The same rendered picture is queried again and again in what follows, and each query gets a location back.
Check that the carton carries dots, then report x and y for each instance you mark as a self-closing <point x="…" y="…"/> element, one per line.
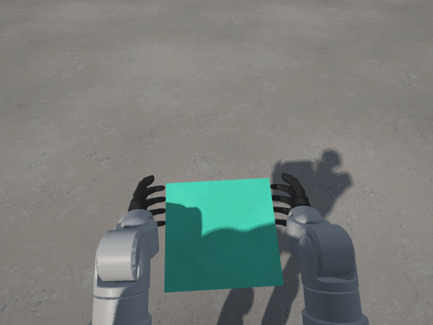
<point x="220" y="235"/>

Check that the left robot hand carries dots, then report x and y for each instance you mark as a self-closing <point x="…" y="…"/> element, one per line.
<point x="139" y="197"/>

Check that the robot right forearm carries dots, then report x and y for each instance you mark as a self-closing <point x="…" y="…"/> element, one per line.
<point x="328" y="269"/>

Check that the right robot hand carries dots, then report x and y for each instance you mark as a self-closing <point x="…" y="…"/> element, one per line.
<point x="296" y="192"/>

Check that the robot left forearm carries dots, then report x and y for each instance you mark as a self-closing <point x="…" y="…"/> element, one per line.
<point x="122" y="271"/>

